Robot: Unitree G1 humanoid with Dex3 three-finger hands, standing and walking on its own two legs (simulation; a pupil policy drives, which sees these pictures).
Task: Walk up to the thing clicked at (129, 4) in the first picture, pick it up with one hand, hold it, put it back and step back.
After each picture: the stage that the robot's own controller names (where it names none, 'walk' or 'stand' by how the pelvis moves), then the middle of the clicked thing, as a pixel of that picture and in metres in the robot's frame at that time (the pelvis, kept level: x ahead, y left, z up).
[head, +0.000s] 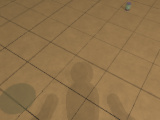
stand; (128, 6) +2.08 -0.70 -0.72
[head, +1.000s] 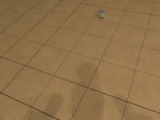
walk; (101, 14) +2.00 -0.18 -0.69
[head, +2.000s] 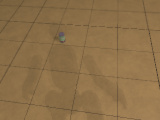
walk; (62, 37) +1.37 +0.27 -0.71
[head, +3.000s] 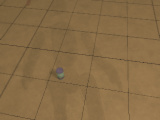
walk; (60, 73) +0.85 +0.24 -0.71
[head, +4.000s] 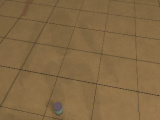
walk; (58, 109) +0.50 +0.19 -0.69
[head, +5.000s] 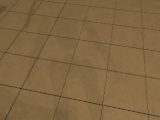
stand; out of the picture +0.32 +0.17 -0.70
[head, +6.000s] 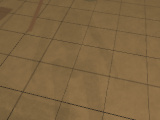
stand; out of the picture +0.30 +0.16 -0.72
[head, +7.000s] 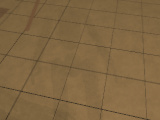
stand; out of the picture +0.31 +0.18 -0.73
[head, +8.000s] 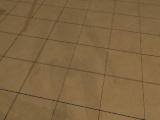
stand; out of the picture +0.30 +0.19 -0.73
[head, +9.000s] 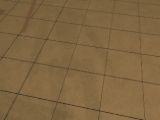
stand; out of the picture +0.29 +0.19 -0.73
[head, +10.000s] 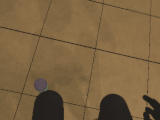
go down; (41, 86) +0.35 +0.20 -0.44
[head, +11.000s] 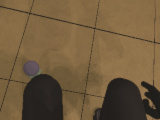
go down; (33, 70) +0.37 +0.23 -0.31
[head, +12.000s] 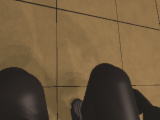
close in; out of the picture +0.35 +0.26 -0.22
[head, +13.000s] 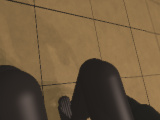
close; out of the picture +0.35 +0.26 -0.21
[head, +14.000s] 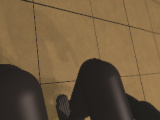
lift; out of the picture +0.34 +0.27 -0.22
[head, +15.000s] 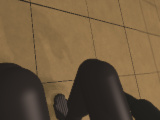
lift; out of the picture +0.33 +0.26 -0.22
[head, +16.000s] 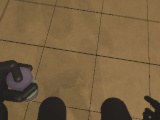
lift; (24, 85) +0.31 +0.20 -0.02
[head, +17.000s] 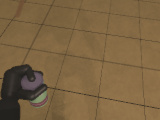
hold; (35, 90) +0.31 +0.17 -0.01
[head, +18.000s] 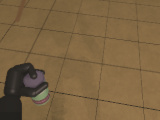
hold; (37, 88) +0.32 +0.17 -0.01
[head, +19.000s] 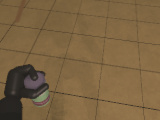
hold; (38, 90) +0.32 +0.17 -0.01
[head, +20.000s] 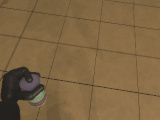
crouch; (34, 91) +0.32 +0.18 -0.06
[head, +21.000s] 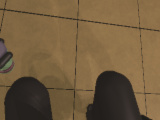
lower; (0, 58) +0.40 +0.25 -0.13
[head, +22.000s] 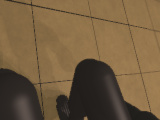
lower; out of the picture +0.36 +0.28 -0.22
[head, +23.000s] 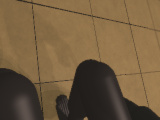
lower; out of the picture +0.36 +0.29 -0.22
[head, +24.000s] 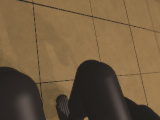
lower; out of the picture +0.35 +0.29 -0.22
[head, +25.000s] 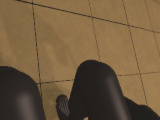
lower; out of the picture +0.35 +0.29 -0.22
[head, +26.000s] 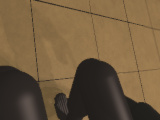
withdraw; out of the picture +0.34 +0.26 -0.22
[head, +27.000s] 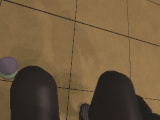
stand; (8, 69) +0.35 +0.25 -0.26
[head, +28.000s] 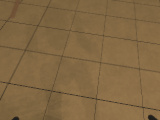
stand; out of the picture +0.30 +0.18 -0.64
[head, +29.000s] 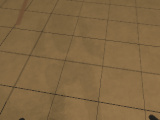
stand; out of the picture +0.31 +0.20 -0.66
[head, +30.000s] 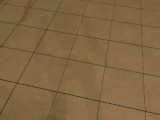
stand; out of the picture +0.32 +0.19 -0.68
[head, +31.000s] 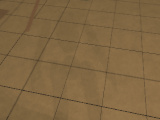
walk; out of the picture +0.33 +0.19 -0.72
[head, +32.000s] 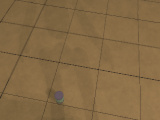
walk; (59, 97) +0.49 +0.16 -0.70
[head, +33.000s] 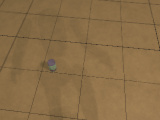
walk; (52, 65) +0.80 +0.28 -0.69
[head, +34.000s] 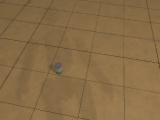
stand; (58, 68) +0.94 +0.22 -0.71
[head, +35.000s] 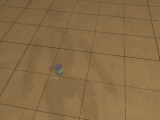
stand; (59, 69) +0.94 +0.23 -0.73
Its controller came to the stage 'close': yes
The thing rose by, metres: 0.69
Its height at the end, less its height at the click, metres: +0.00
